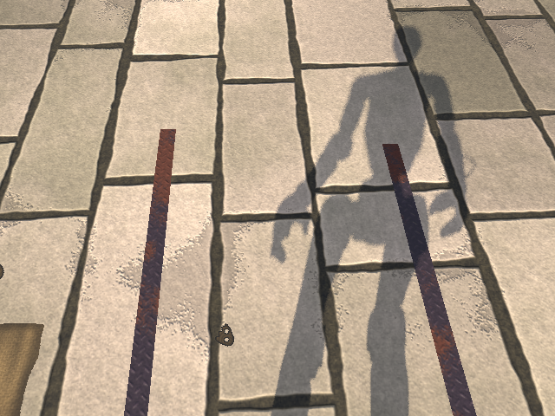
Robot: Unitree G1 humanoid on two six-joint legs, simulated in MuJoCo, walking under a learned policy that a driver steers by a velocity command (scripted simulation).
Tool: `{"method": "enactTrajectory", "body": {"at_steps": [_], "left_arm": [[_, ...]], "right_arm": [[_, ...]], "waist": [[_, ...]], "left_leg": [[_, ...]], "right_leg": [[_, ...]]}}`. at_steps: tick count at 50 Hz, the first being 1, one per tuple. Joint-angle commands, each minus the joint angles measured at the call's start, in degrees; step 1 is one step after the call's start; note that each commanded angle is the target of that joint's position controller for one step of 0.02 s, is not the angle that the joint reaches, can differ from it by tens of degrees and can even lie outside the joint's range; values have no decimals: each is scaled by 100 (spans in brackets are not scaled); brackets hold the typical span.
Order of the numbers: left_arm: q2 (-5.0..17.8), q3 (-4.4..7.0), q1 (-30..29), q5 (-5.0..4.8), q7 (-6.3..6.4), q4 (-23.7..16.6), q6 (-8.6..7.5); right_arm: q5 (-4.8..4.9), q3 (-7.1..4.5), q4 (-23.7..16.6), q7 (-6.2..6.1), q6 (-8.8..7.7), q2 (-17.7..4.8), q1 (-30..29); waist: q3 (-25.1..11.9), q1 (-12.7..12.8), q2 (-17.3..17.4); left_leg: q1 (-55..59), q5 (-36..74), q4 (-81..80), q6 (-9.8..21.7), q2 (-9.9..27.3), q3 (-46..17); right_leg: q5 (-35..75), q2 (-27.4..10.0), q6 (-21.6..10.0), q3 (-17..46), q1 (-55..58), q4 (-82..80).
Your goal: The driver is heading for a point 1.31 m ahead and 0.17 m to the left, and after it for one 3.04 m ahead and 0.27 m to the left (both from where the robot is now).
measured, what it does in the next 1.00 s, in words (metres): walks ahead: right foot, then left foot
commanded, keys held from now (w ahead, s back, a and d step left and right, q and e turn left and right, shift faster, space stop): w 1.00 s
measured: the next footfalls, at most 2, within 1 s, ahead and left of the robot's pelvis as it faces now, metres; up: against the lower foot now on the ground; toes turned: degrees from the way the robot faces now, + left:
right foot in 0.36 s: +0.36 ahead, -0.16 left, +0.00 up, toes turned -2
left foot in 0.92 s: +0.68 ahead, +0.07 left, +0.00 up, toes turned +2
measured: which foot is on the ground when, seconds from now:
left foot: down 0.00-0.38, up 0.40-0.90, down 0.92-1.00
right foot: up 0.00-0.34, down 0.36-0.92, up 0.94-1.00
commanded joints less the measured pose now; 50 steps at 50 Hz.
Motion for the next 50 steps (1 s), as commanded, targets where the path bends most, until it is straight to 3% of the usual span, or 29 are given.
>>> {"method": "enactTrajectory", "body": {"at_steps": [1, 4, 6, 9, 12, 15, 17, 18, 19, 20, 21, 22, 23, 24, 26, 28, 31, 35, 39, 43, 44, 45, 46, 47, 48, 49, 50], "left_arm": [[272, 82, 170, 30, -2, -382, -60], [187, 16, -377, 101, 7, -643, -40], [165, -22, -822, 112, -11, -788, -60], [155, -58, -1397, 68, -66, -929, -96], [233, -59, -1888, 3, -143, -1122, -113], [407, -9, -2005, -7, -225, -1269, -158], [669, 142, -1194, 28, -221, -1061, -181], [995, 294, -164, 44, -176, -781, -183], [1610, 442, 752, 157, -135, -651, -148], [1501, 409, 980, 91, -174, -557, -108], [1053, 272, 659, 60, -189, -600, -117], [847, 198, 191, 56, -188, -699, -115], [707, 150, -219, 90, -220, -748, -119], [563, 112, -459, 120, -244, -778, -144], [539, 117, -542, 128, -273, -700, -200], [662, 156, -385, 127, -248, -560, -246], [750, 177, -50, 110, -151, -355, -200], [845, 174, 303, 68, -73, -152, -140], [901, 181, 745, 35, -47, 125, -49], [1001, 224, 731, 15, 8, 240, 64], [1061, 237, 630, 22, 14, 225, 86], [1070, 231, 502, 30, 18, 204, 118], [942, 173, 449, 72, 25, 142, 131], [498, 24, 873, 136, -4, -9, 56], [104, -106, 1267, 111, -56, 114, -82], [767, 70, 717, -60, -87, 37, -179], [917, 112, 211, -135, -86, -140, -227]], "right_arm": [[-14, -41, -163, 20, -60, -379, 159], [39, -108, -26, -29, -48, -691, 431], [68, -122, 17, -73, 8, -782, 571], [129, -111, 114, -94, 71, -868, 834], [165, -98, 259, -89, 136, -907, 1172], [171, -121, 320, -110, 231, -997, 1193], [153, -113, 283, -128, 299, -1028, 1018], [88, -43, 209, -137, 307, -859, 973], [-3, 123, 20, -132, 227, -373, 1319], [92, 208, 83, -109, 96, -122, 1627], [227, 37, 21, -79, 11, -791, 1238], [267, 3, -119, -74, -13, -887, 755], [186, 0, -151, -96, 13, -795, 527], [107, -34, -153, -117, 80, -735, 514], [88, -14, -96, -121, 228, -491, 692], [64, -26, -166, -143, 304, -449, 551], [19, -33, -379, -145, 298, -409, -79], [53, 21, -606, -66, 238, -276, -906], [109, 52, -879, 46, 186, -288, -1575], [125, 29, -1029, 175, 108, -415, -1638], [117, -21, -974, 174, 97, -522, -1367], [105, -119, -801, 148, 94, -680, -750], [90, -263, -504, 93, 101, -981, 268], [-41, -397, -360, 34, 122, -1524, 1183], [17, -363, -252, 58, 162, -1449, 1416], [85, -238, -268, 44, 168, -1022, 1192], [109, -187, -365, 25, 175, -876, 667]], "waist": [[-283, 107, 542], [-43, 21, 472], [2, -101, 443], [81, -291, 513], [176, -450, 577], [194, -319, 639], [-260, 195, 628], [-910, 619, 460], [-1835, 718, -662], [-2340, 616, -1594], [-1607, 612, -984], [-997, 474, -640], [-614, 295, -192], [-440, 110, -185], [-346, -97, -277], [-216, -144, -175], [-37, 0, -73], [134, 280, -102], [340, 503, -100], [261, 337, -237], [66, 160, -333], [-318, -195, -360], [-975, -623, -253], [-1951, -671, 689], [-2610, -549, 1689], [-1926, -647, 1217], [-1104, -504, 924]], "left_leg": [[947, 334, -1402, 1078, 1548, -1782], [787, 693, -1657, 1194, 1618, -1422], [827, 772, -1698, 1094, 1530, -1152], [796, 850, -1599, 879, 1341, -737], [1133, 665, -1426, 820, 1529, -793], [1641, 861, -1077, 690, 1803, -918], [1642, 2226, -73, 493, 1589, -665], [1083, 2347, 1185, 307, 1275, -387], [-876, 532, 3448, -53, 595, 55], [-2226, -2446, 4746, -146, 101, -432], [-2776, -2275, 5260, -43, 479, -786], [-2813, -1725, 5160, 25, 765, -635], [-2571, -1264, 4829, -10, 977, -547], [-2263, -970, 4483, -39, 1145, -579], [-1812, -674, 4216, -118, 1210, -531], [-1978, -318, 3892, -202, 1220, -504], [-2408, 496, 2960, -295, 1213, -483], [-2192, 1426, 1639, -257, 1013, -277], [-2375, 1230, 1015, -165, 876, -215], [-2027, 462, 660, 89, 710, -117], [-1493, 285, 618, 176, 546, 22], [-571, 318, 502, 308, 331, 212], [964, 563, 619, 522, 472, 52], [3357, 445, 726, 1223, 1930, -1946], [4342, -475, -150, 1728, 2701, -4158], [3855, -1007, -418, 1428, 2487, -3856], [2924, -739, -581, 1201, 2323, -3015]], "right_leg": [[341, -646, 24, 56, -1042, -266], [760, -794, 186, -127, -1400, -1166], [1403, -779, 234, -221, -1428, -1948], [2159, -565, 272, -446, -1037, -2983], [2197, -446, 238, -497, -921, -3463], [1662, -352, 17, -505, -773, -3846], [1478, -84, -195, -728, 435, -4129], [1573, -302, -425, -489, 1859, -4060], [1385, -1761, -1107, 1541, 4054, -4087], [556, -2407, -1624, 3614, 4747, -5003], [237, -2222, -1373, 3233, 4162, -5159], [581, -1995, -1168, 2357, 3356, -5231], [1078, -1728, -1071, 1758, 2567, -5431], [1403, -1513, -990, 1350, 2058, -5624], [1807, -1298, -1004, 887, 1519, -5933], [2286, -1248, -1068, 557, 1431, -6077], [2593, -1198, -1011, 258, 1644, -6162], [2300, -1057, -812, -88, 1784, -6238], [2235, -1306, -801, -42, 2487, -6025], [3049, -1542, -658, 6, 3021, -5503], [3892, -1497, -595, -49, 3018, -5187], [4855, -1312, -490, -220, 2905, -4493], [4826, -1009, -313, -440, 2270, -3311], [2818, -387, 29, -724, 218, -1111], [-1317, 365, 182, -117, -1217, 196], [-1246, 11, 87, 272, -1841, 734], [-666, -299, 30, 38, -2032, 618]]}}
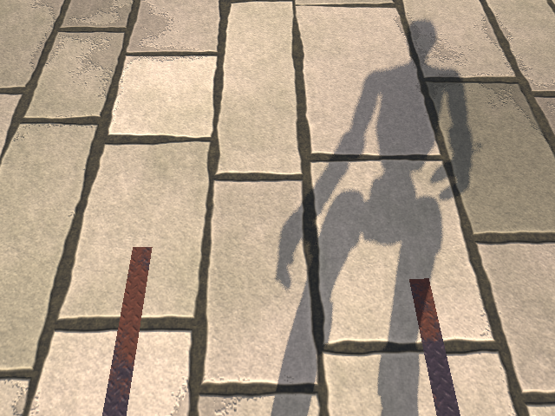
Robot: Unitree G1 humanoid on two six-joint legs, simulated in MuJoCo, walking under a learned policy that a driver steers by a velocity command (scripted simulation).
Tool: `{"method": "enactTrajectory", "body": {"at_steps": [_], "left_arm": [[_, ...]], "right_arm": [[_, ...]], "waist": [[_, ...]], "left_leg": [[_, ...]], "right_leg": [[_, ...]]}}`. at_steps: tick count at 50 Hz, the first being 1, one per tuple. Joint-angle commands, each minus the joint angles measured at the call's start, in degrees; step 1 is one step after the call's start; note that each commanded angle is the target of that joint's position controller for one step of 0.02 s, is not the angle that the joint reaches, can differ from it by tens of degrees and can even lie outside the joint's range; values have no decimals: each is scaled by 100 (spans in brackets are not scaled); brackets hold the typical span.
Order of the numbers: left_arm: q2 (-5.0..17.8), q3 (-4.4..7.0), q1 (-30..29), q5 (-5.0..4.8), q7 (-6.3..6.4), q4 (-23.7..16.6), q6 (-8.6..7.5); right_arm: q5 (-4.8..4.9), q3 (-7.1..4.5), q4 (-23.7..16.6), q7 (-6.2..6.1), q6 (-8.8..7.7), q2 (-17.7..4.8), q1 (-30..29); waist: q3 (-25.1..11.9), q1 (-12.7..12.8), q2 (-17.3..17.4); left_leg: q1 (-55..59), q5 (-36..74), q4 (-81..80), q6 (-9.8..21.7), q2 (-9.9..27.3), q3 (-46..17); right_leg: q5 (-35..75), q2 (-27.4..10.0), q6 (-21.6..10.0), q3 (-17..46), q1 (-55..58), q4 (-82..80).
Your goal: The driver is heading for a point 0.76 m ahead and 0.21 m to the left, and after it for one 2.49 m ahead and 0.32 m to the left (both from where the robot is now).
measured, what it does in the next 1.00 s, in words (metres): walks ahead, turning left: right foot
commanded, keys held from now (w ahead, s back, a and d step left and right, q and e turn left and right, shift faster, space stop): w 0.32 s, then w+q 0.68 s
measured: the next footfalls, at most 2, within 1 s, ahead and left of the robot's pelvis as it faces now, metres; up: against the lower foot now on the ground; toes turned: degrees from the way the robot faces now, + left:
right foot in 0.48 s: +0.43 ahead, -0.15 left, +0.00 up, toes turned +1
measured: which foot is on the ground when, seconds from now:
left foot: down 0.00-0.48, up 0.50-1.00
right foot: up 0.00-0.46, down 0.48-1.00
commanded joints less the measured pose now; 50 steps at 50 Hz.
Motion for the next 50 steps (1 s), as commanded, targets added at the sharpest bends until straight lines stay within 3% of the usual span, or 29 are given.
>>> {"method": "enactTrajectory", "body": {"at_steps": [1, 2, 3, 4, 6, 9, 13, 17, 20, 21, 22, 23, 24, 25, 26, 27, 28, 29, 31, 33, 36, 40, 45, 46, 48, 49, 50], "left_arm": [[815, 169, -485, -74, 16, -616, -261], [736, 202, -504, 1, 45, -616, -209], [601, 199, -342, 20, 52, -582, -131], [462, 184, -229, 24, 61, -545, -62], [396, 190, -329, 49, 86, -598, 24], [401, 201, -964, 108, 92, -815, 23], [237, 130, -1766, 79, 6, -1021, -50], [259, 93, -2486, 25, -113, -1289, -105], [415, 132, -2543, 15, -205, -1416, -195], [513, 168, -2353, 18, -211, -1377, -223], [645, 240, -1911, 28, -196, -1266, -249], [920, 384, -1015, 51, -143, -996, -262], [1365, 506, 68, 151, -73, -828, -257], [1736, 582, 357, 175, -84, -693, -202], [1097, 431, 319, 143, -73, -750, -191], [818, 339, -136, 119, -45, -819, -203], [674, 286, -563, 126, -43, -859, -211], [515, 247, -860, 138, -58, -850, -220], [392, 229, -1107, 192, -70, -795, -264], [497, 275, -1134, 185, -52, -707, -308], [651, 341, -1020, 208, 26, -579, -298], [821, 386, -908, 180, 103, -505, -227], [1020, 467, -508, 49, 123, -334, -59], [1065, 484, -503, 20, 122, -319, -17], [1230, 529, -639, -30, 137, -358, 54], [1299, 546, -729, -55, 146, -382, 102], [1292, 529, -851, -83, 151, -417, 143]], "right_arm": [[9, -218, 34, -58, 27, -772, 1048], [-50, -177, 3, -34, 6, -620, 816], [-94, -159, 21, -15, -16, -541, 731], [-82, -166, 58, -3, -45, -534, 736], [-66, -200, 176, -27, -88, -658, 856], [-54, -235, 339, -130, -47, -794, 1173], [3, -234, 489, -208, 15, -883, 1502], [58, -249, 726, -224, 103, -936, 1961], [93, -290, 793, -275, 198, -1016, 1981], [99, -314, 777, -288, 221, -1078, 1900], [102, -323, 737, -294, 242, -1121, 1741], [66, -272, 693, -291, 251, -988, 1680], [-46, -147, 518, -285, 235, -666, 1663], [34, 56, 481, -248, 116, 96, 2500], [184, -103, 592, -242, 41, -594, 2247], [269, -205, 426, -250, 20, -905, 1715], [233, -212, 383, -283, 39, -842, 1448], [159, -246, 362, -303, 85, -769, 1321], [170, -266, 376, -284, 249, -520, 1517], [161, -267, 281, -277, 376, -361, 1442], [104, -288, 96, -263, 440, -346, 1104], [76, -240, -137, -114, 384, -264, 409], [81, -199, -560, 50, 389, -268, -398], [85, -214, -628, 78, 396, -308, -434], [84, -304, -682, 103, 419, -482, -190], [99, -401, -599, 96, 432, -640, 287], [119, -571, -371, 57, 434, -911, 1171]], "waist": [[-700, -580, 351], [-437, -373, 332], [-419, -208, 471], [-396, -136, 494], [-237, -74, 448], [-52, -213, 337], [85, -481, 334], [287, -732, 318], [271, -566, 413], [161, -432, 485], [-87, -144, 528], [-683, 256, 431], [-1637, 631, -143], [-2419, 242, -1758], [-2284, 450, -1225], [-1406, 407, -918], [-970, 235, -522], [-605, 83, -448], [-361, -196, -599], [-158, -296, -465], [13, -279, -323], [182, -76, -236], [437, 171, -194], [426, 133, -234], [136, -121, -424], [-167, -422, -489], [-617, -927, -373]], "left_leg": [[2897, -94, -1706, 1058, 1774, -2591], [2249, 309, -1912, 978, 1546, -2139], [1881, 446, -2098, 955, 1408, -1880], [1680, 591, -2246, 997, 1333, -1693], [1481, 989, -2424, 1063, 1284, -1350], [1688, 1376, -2518, 1023, 1236, -1063], [1861, 1200, -2564, 807, 1059, -683], [2476, 1041, -2343, 810, 1302, -802], [2861, 1311, -1921, 722, 1526, -1098], [2871, 1598, -1725, 675, 1544, -1169], [2771, 2290, -1264, 586, 1425, -1111], [2398, 2674, -279, 423, 1079, -907], [1231, 1323, 1505, 185, 638, -608], [-968, -2204, 3415, -154, -279, -461], [-1508, -2468, 4152, -134, -3, -1150], [-1821, -1965, 4273, -84, 260, -1064], [-1626, -1455, 4102, -101, 533, -942], [-1418, -1135, 3818, -120, 683, -929], [-900, -800, 3555, -129, 854, -927], [-987, -580, 3382, -169, 904, -909], [-1387, 123, 2747, -246, 905, -964], [-1274, 1054, 1493, -232, 822, -595], [-1453, 666, 687, -39, 706, -191], [-1387, 410, 606, 38, 634, -90], [-738, -168, 559, 250, 292, 243], [-74, -378, 513, 388, 35, 417], [1169, -70, 114, 588, -268, 506]], "right_leg": [[712, -580, -111, 197, -2983, 1427], [1028, -755, -90, 187, -2659, 1118], [1222, -857, -71, 217, -2303, 954], [1311, -882, -32, 182, -2148, 834], [1588, -929, 66, 126, -2283, 521], [2430, -956, 195, 89, -2804, -364], [3424, -751, 176, -112, -2608, -1789], [3288, -587, 120, -167, -2685, -2492], [2730, -469, -14, -74, -2445, -2894], [2541, -381, -60, -122, -2069, -2964], [2467, -225, -146, -257, -1339, -3114], [2566, -204, -310, -293, 5, -3109], [2646, -1252, -681, 761, 1835, -2880], [1733, -2579, -1527, 3283, 3690, -3461], [1009, -2468, -1419, 3625, 3431, -3862], [1134, -2294, -1123, 2686, 2683, -3973], [1556, -2076, -975, 2017, 1878, -4146], [1882, -1874, -894, 1502, 1220, -4370], [2169, -1656, -824, 796, 526, -4759], [2583, -1655, -886, 314, 288, -4975], [2919, -1642, -896, -243, 397, -5094], [3040, -1529, -755, -927, 589, -5139], [3326, -1795, -651, -1272, 1476, -4832], [3689, -1841, -603, -1337, 1640, -4655], [5492, -1845, -477, -1507, 1796, -3945], [6363, -1780, -400, -1602, 1754, -3203], [6533, -1554, -229, -1763, 1377, -2017]]}}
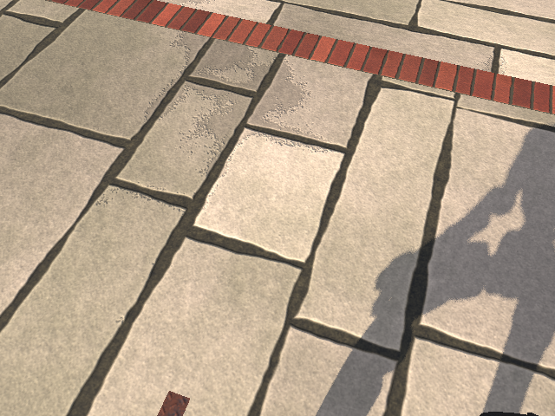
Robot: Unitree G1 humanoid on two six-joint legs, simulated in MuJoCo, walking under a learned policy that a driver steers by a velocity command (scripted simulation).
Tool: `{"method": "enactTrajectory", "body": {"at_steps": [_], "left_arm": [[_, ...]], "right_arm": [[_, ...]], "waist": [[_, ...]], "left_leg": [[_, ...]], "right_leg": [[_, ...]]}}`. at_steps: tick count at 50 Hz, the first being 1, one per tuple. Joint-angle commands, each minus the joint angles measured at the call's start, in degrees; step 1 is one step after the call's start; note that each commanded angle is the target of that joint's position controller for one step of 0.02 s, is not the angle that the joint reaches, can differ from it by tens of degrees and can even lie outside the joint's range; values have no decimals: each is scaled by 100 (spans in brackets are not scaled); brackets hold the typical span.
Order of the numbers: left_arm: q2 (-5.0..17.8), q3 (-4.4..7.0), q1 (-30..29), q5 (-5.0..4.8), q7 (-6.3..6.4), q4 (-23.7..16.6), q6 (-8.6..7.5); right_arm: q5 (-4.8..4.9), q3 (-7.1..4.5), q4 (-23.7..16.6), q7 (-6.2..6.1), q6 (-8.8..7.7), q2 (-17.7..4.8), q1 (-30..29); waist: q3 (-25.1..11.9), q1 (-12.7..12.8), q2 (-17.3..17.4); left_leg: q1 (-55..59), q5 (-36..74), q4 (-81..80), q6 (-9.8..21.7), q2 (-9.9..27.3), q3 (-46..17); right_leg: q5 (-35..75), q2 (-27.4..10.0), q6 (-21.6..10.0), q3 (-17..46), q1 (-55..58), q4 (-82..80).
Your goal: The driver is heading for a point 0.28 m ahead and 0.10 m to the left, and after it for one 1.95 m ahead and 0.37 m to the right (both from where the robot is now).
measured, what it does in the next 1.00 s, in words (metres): walks ahead: left foot, then right foot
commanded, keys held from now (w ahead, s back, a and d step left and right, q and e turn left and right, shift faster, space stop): w+q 0.10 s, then q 0.08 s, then e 0.82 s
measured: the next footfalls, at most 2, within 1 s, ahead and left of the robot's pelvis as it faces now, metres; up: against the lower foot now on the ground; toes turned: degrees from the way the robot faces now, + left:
left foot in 0.02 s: +0.17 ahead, +0.10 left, +0.00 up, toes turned +4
right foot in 0.48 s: +0.40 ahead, -0.06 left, +0.00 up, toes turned +5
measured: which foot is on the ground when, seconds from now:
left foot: up 0.00-0.00, down 0.02-0.52, up 0.54-0.84, down 0.86-1.00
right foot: down 0.00-0.00, up 0.02-0.46, down 0.48-0.88, up 0.90-1.00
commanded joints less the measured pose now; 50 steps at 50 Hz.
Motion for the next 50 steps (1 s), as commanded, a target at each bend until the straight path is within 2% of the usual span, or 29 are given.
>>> {"method": "enactTrajectory", "body": {"at_steps": [1, 2, 3, 4, 5, 6, 7, 11, 15, 17, 20, 23, 24, 25, 26, 27, 28, 30, 32, 34, 40, 42, 43, 44, 45, 46, 47, 49, 50], "left_arm": [[1000, 164, -341, 48, 54, -461, 1], [91, -103, 100, 255, -13, -796, -158], [482, -75, -413, 16, -92, -894, -417], [725, -11, -926, -190, -135, -1056, -537], [681, -31, -962, -114, -108, -1029, -597], [729, 16, -941, 50, -52, -950, -586], [821, 72, -812, 119, -38, -916, -506], [491, 19, -670, 208, -15, -932, -218], [240, -129, -1188, 154, -130, -975, -220], [327, -129, -1375, 108, -200, -999, -237], [498, -91, -1469, 117, -264, -1053, -229], [737, 0, -1211, 156, -347, -1110, -243], [880, 68, -812, 185, -353, -1028, -251], [1242, 167, -450, 225, -325, -1035, -245], [1529, 221, -266, 282, -275, -1111, -177], [1082, 98, -85, 251, -242, -1098, -95], [930, 60, -426, 167, -212, -1231, -36], [773, 13, -928, 55, -140, -1412, 130], [867, 53, -1136, 123, -81, -1503, 265], [978, 124, -1021, 163, -14, -1552, 331], [1045, 197, -981, 73, 77, -1700, 437], [1015, 190, -1082, 27, 105, -1765, 510], [930, 169, -993, 9, 119, -1767, 538], [660, 92, -879, 37, 114, -1814, 546], [556, 91, -1022, 4, 84, -2056, 477], [966, 210, -837, 109, 56, -1957, 404], [1119, 295, -595, 58, 32, -1776, 429], [931, 277, -354, 74, 77, -1569, 559], [788, 234, -399, 62, 66, -1599, 596]], "right_arm": [[32, -638, 183, -154, 16, -1477, 2173], [63, -697, 152, -192, -33, -2092, 1961], [-17, -550, -42, -146, -136, -1678, 2127], [-64, -446, 8, -123, -224, -1317, 1949], [-26, -385, -42, -128, -269, -1116, 1609], [-49, -325, -169, -136, -275, -932, 1090], [-116, -269, -297, -165, -275, -807, 811], [-140, -294, -288, -319, -267, -988, 843], [-128, -187, -76, -438, -194, -772, 1072], [-189, -156, 43, -456, -193, -804, 1166], [-253, -138, 181, -437, -196, -825, 1034], [-145, -186, 196, -521, -75, -957, 827], [-114, -190, 169, -570, -27, -966, 832], [-212, -174, 32, -605, -33, -930, 946], [-271, -99, -89, -581, -69, -688, 1291], [-271, -59, -99, -499, -70, -719, 1179], [-126, -96, -100, -444, -20, -832, 1073], [-125, -126, -129, -486, 143, -815, 713], [-166, -111, -196, -543, 233, -665, 644], [-152, -79, -155, -574, 202, -540, 742], [-106, -114, -175, -525, 74, -660, 693], [-91, -145, -98, -471, 5, -656, 945], [-111, -196, -58, -460, -15, -775, 1106], [-233, -294, -85, -493, -8, -1183, 1322], [-423, -384, -112, -491, 41, -1585, 1079], [-510, -298, -330, -507, -8, -1280, 745], [-423, -221, -448, -547, -32, -988, 386], [-219, -166, -506, -573, -39, -814, 172], [-202, -144, -492, -592, -22, -806, 251]], "waist": [[-1181, -1386, 64], [-1512, -618, 1547], [-2186, -975, 889], [-1442, -1023, 586], [-1030, -792, 204], [-684, -521, 15], [-597, -309, 60], [-586, -107, 27], [-680, -434, 346], [-668, -561, 358], [-497, -556, 362], [-458, -337, 366], [-655, -159, 218], [-1134, -147, -363], [-1678, -283, -1393], [-2156, -93, -1450], [-1842, -164, -934], [-955, -283, -202], [-665, -431, -580], [-825, -383, -905], [-1038, -263, -1057], [-951, -436, -1060], [-915, -490, -956], [-958, -467, -198], [-554, -277, 1610], [-572, -246, 1335], [-564, -78, 857], [-476, -69, 533], [-433, -132, 536]], "left_leg": [[3406, -96, -483, 634, -165, -568], [5008, -1014, -1134, 1624, 1233, -3835], [5315, -1600, -1991, 1844, 1643, -5195], [4929, -1085, -2065, 1543, 1528, -4413], [4145, -525, -1989, 1323, 1276, -3650], [3274, 521, -1969, 1153, 1054, -3036], [2701, 1568, -1994, 1077, 918, -2619], [1921, 3864, -1967, 981, 624, -1546], [1957, 3649, -1975, 481, 267, -784], [2169, 3294, -1978, 395, 410, -792], [2599, 3182, -1723, 417, 695, -875], [2993, 3723, -833, 310, 764, -870], [2937, 3846, -188, 103, 530, -732], [2332, 2797, 1015, -224, 36, -471], [609, -545, 2971, -725, -861, -260], [-142, -2975, 3786, -787, -1062, -872], [-404, -2776, 4147, -770, -703, -1184], [-449, -2248, 3517, -814, -371, -1013], [134, -1832, 2336, -862, -381, -781], [484, -1662, 1650, -947, -502, -709], [1013, -1078, 244, -921, -564, -820], [1530, -596, -711, -772, -593, -685], [1972, -421, -1196, -634, -370, -778], [2530, -664, -1666, -233, 753, -1748], [2164, -167, -2206, 577, 1769, -3242], [1913, 325, -2166, 896, 2050, -3392], [1899, 655, -1973, 701, 1763, -2750], [2117, 986, -1743, 354, 1265, -1862], [2122, 1340, -1710, 377, 1178, -1571]], "right_leg": [[4610, -871, -464, 219, -1779, 3455], [-650, 325, -125, 791, -4330, 5381], [-966, 461, -234, 2167, -4962, 6018], [-412, 199, -390, 2211, -5472, 5948], [109, -69, -493, 2221, -5269, 5472], [397, -234, -450, 2213, -4816, 4987], [517, -339, -393, 2236, -4345, 4749], [1078, -166, -76, 1932, -3837, 3733], [2947, -10, -157, 1739, -3330, 1969], [3408, 44, -238, 1773, -3191, 1559], [2823, 80, -425, 1864, -3356, 1316], [2074, 300, -672, 1690, -3340, 948], [2879, 364, -826, 1706, -2766, 553], [5039, -179, -1219, 2559, -1718, 678], [6560, -1404, -2346, 4267, -245, 625], [6079, -1699, -2700, 5169, 191, 212], [4721, -1526, -2445, 4823, -215, 152], [2801, -1081, -1937, 4144, -1515, -226], [1742, -538, -1643, 3784, -2360, -496], [1711, -398, -1640, 3713, -2402, -504], [1107, -406, -1478, 4229, -2254, -352], [943, -242, -1285, 4260, -2438, -161], [695, -41, -1090, 4150, -2712, 58], [-78, 356, -774, 3676, -3386, 1037], [-777, 1236, -491, 2407, -4354, 2388], [-813, 843, -312, 2669, -4281, 3670], [-468, 804, -250, 2669, -4256, 4219], [84, 715, -37, 2521, -4417, 4849], [198, 677, 55, 2426, -4440, 5036]]}}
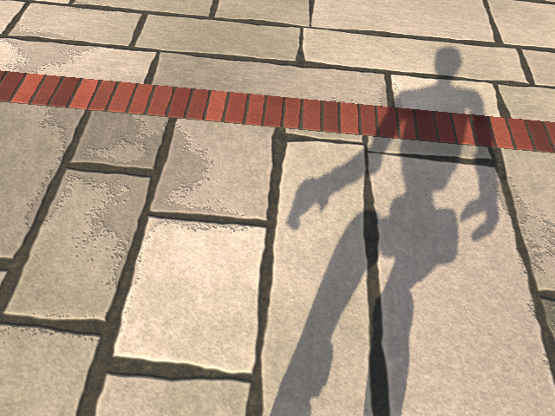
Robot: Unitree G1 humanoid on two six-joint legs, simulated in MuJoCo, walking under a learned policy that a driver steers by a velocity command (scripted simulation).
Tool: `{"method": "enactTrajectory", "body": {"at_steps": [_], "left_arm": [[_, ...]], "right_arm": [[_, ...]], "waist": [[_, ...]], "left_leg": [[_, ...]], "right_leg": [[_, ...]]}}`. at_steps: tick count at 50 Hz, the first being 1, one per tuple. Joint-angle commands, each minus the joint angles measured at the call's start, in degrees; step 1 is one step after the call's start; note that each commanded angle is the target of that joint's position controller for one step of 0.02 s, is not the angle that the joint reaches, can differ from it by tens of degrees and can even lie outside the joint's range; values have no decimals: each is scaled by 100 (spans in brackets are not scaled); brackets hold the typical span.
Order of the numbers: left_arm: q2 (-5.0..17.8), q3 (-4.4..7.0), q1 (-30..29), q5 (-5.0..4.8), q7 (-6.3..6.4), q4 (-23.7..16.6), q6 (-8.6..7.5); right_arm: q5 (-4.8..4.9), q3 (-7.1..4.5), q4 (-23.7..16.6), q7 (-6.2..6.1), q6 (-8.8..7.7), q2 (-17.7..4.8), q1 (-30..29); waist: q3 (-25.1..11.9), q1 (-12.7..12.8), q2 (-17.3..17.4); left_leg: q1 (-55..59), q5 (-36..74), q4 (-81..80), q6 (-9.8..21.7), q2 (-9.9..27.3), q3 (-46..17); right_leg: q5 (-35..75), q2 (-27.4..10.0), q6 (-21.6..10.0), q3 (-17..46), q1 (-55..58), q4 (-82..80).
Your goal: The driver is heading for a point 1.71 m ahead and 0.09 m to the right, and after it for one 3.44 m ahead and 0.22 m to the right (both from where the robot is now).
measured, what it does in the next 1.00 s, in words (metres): walks ahead: right foot, then left foot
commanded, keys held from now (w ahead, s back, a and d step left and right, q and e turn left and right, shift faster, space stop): e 0.18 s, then w+e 0.02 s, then w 0.56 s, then no key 0.24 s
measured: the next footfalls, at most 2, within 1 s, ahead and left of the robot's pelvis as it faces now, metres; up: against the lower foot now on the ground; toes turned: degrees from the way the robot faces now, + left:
right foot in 0.32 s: +0.01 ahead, -0.14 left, +0.00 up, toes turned -12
left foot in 0.78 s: +0.39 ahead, +0.01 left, +0.00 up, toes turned -11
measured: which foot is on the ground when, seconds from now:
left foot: down 0.00-0.30, up 0.32-0.76, down 0.78-1.00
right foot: up 0.00-0.30, down 0.32-0.80, up 0.82-1.00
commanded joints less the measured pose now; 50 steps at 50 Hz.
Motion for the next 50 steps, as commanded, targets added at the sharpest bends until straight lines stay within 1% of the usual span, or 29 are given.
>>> {"method": "enactTrajectory", "body": {"at_steps": [1, 4, 7, 9, 11, 13, 14, 15, 16, 17, 18, 19, 20, 22, 25, 29, 33, 36, 37, 38, 39, 40, 41, 42, 43, 44, 45, 47, 50], "left_arm": [[376, 130, 262, -34, -1, -281, 46], [218, 37, -292, -80, -50, -616, 35], [124, -31, -415, -54, -145, -790, 33], [177, -19, -379, -58, -193, -837, 49], [210, -8, -387, -66, -234, -876, 85], [152, -9, -160, -73, -282, -811, 66], [138, 12, 242, -76, -297, -623, 31], [238, 66, 737, -100, -265, -390, -8], [566, 148, 1330, -82, -191, -257, -59], [1287, 253, 1471, -4, -196, -368, -167], [990, 189, 1499, 74, -223, -342, -336], [734, 84, 1211, 73, -214, -321, -443], [518, 9, 943, 47, -198, -344, -506], [376, -75, 636, 40, -160, -385, -547], [398, -62, 773, 74, -115, -308, -608], [549, -18, 1122, 26, -98, -73, -631], [645, 19, 1425, -49, -107, 170, -615], [718, 55, 1439, -82, -85, 284, -573], [776, 69, 1401, -69, -76, 293, -555], [811, 71, 1338, -59, -63, 298, -527], [701, 16, 1329, -25, -40, 297, -494], [439, -103, 1421, 110, -10, 170, -490], [-251, -287, 2272, 63, -57, 140, -571], [396, -152, 1847, -29, -67, 277, -646], [603, -82, 1333, -151, -83, 125, -659], [553, -119, 1083, -82, -59, 80, -655], [527, -94, 919, 16, -40, 63, -621], [313, -108, 1174, 20, -18, 136, -470], [18, -191, 1196, 77, 51, 124, -311]], "right_arm": [[65, -133, -552, -70, -77, -716, -509], [42, -194, -470, -130, 12, -860, -70], [74, -290, -482, -106, 61, -1098, -67], [108, -340, -503, -51, 72, -1209, -160], [192, -373, -463, 21, 54, -1265, -56], [317, -361, -391, 96, 19, -1266, -110], [361, -318, -356, 130, 4, -1161, -195], [320, -216, -277, 172, -35, -850, -109], [119, -27, -355, 255, -98, -314, -228], [75, -24, -757, 278, -222, -358, -573], [249, -153, -811, 277, -332, -833, -979], [355, -219, -792, 312, -369, -1020, -970], [297, -236, -623, 317, -388, -1005, -819], [161, -240, -465, 327, -417, -949, -633], [161, -147, -360, 364, -456, -677, -619], [216, -7, -489, 420, -480, -430, -1175], [273, 38, -669, 536, -521, -457, -1608], [266, 15, -714, 596, -563, -587, -1521], [255, -25, -683, 584, -568, -682, -1328], [234, -101, -580, 544, -562, -815, -886], [186, -221, -351, 481, -551, -1045, -47], [70, -296, -217, 419, -543, -1433, 890], [15, -347, -79, 459, -530, -1775, 1134], [135, -200, -149, 456, -522, -1212, 1067], [146, -125, -178, 427, -506, -1025, 604], [145, -75, -205, 413, -490, -891, 227], [136, -35, -206, 413, -481, -741, -41], [40, 12, -158, 416, -518, -630, -301], [21, 31, -14, 385, -563, -654, -633]], "waist": [[-255, 160, 938], [-315, -190, 1174], [-455, -264, 1283], [-479, -246, 1357], [-509, -306, 1343], [-395, -117, 1288], [-396, 101, 1186], [-526, 260, 856], [-728, 431, -374], [-515, 502, -1427], [-375, 773, -868], [21, 541, -876], [191, 393, -675], [317, 191, -599], [170, 178, -265], [294, 414, -308], [554, 528, -273], [509, 368, -347], [337, 240, -419], [-15, -33, -464], [-591, -448, -389], [-1524, -750, 185], [-2482, -270, 2003], [-2389, -574, 1440], [-1491, -473, 1165], [-1057, -278, 619], [-710, -124, 442], [-643, 186, 652], [-547, 393, 777]], "left_leg": [[733, 2007, -886, 983, 1301, -858], [1409, 2177, -864, 1140, 1430, -673], [1412, 2300, -817, 1193, 1608, -441], [1182, 2410, -789, 1183, 1664, -254], [1034, 1234, -908, 1137, 1720, -260], [659, 21, -896, 1019, 1684, -284], [291, -370, -665, 885, 1567, -145], [-301, -779, -139, 631, 1324, 157], [-1416, -1590, 1578, 122, 830, 779], [-3317, -2437, 2914, -179, 41, 726], [-3570, -2253, 3672, -147, 292, -14], [-3677, -1645, 3754, -22, 479, -133], [-3593, -1049, 3668, 20, 588, -149], [-3209, -111, 3251, -55, 644, -136], [-2914, 823, 2594, -199, 537, 5], [-2408, 1556, 1228, -251, 353, 103], [-2268, 1544, 573, -71, 265, 102], [-1944, 1123, 272, 180, 178, 128], [-1557, 926, 243, 280, 42, 246], [-838, 839, 165, 419, -160, 432], [427, 1091, 110, 606, -237, 487], [2292, 1992, 409, 991, 799, -622], [4027, 1684, -199, 1998, 2278, -3429], [3723, 1907, -615, 1829, 2166, -3628], [2978, 2487, -593, 1631, 2011, -2579], [2213, 3193, -621, 1504, 1774, -1929], [1541, 3645, -732, 1449, 1568, -1495], [684, 3976, -1057, 1426, 1335, -1013], [80, 4330, -1272, 1466, 1187, -437]], "right_leg": [[225, -332, 277, -148, -585, 1014], [352, -552, 437, -352, -741, 152], [175, -739, 402, -592, -129, -706], [134, -726, 297, -828, 414, -1205], [144, -667, 106, -1003, 797, -1735], [393, -565, -212, -1118, 1447, -2649], [730, -432, -397, -1233, 2134, -3307], [763, -379, -552, -1111, 3119, -3615], [701, -1489, -862, 467, 4159, -4001], [235, -2858, -1964, 2808, 4417, -4439], [-406, -2935, -2304, 3067, 3987, -4810], [-722, -2690, -2051, 2551, 3729, -4876], [-626, -2369, -1794, 2027, 3505, -4902], [399, -1996, -1533, 1293, 3153, -5099], [1679, -1768, -1440, 579, 3143, -5176], [2080, -1681, -1342, 119, 2993, -5205], [2048, -1930, -1351, 143, 3185, -5147], [2737, -2099, -1222, 161, 3538, -4846], [3600, -2073, -1158, 111, 3630, -4558], [4761, -1937, -1056, -47, 3641, -3948], [5511, -1611, -850, -293, 3335, -2824], [4054, -1262, -576, -436, 2163, -1096], [-699, -97, -150, -292, 174, 1080], [-1168, -205, -143, 480, -157, 1684], [-876, -461, -154, 281, -485, 1778], [-502, -780, -140, 10, -352, 1484], [-277, -951, -103, -125, -169, 1136], [42, -1084, -45, -174, 602, 708], [426, -1112, 99, -286, 1060, -485]]}}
